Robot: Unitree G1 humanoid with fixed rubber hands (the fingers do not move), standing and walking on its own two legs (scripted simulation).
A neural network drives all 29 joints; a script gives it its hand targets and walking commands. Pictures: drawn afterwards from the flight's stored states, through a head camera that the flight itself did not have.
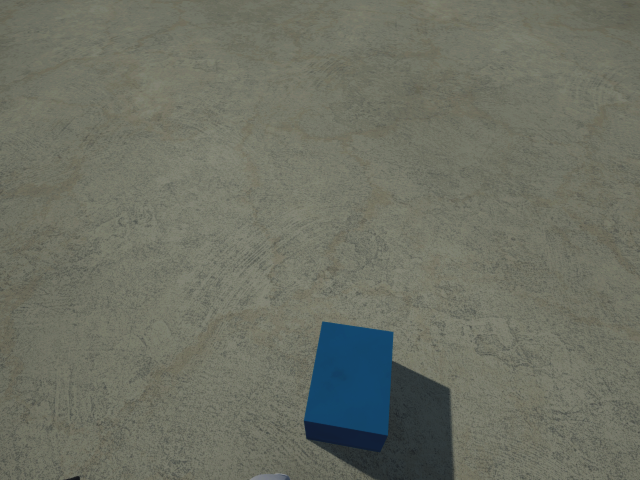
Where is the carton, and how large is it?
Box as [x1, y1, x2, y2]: [304, 321, 392, 451]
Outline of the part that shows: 322,321 304,417 306,438 379,451 387,435 392,332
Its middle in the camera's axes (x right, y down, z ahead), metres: +0.08 +0.42 +1.12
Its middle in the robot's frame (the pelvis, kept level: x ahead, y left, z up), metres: +0.47 -0.05 -0.65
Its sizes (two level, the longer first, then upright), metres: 0.281 0.210 0.180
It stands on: the floor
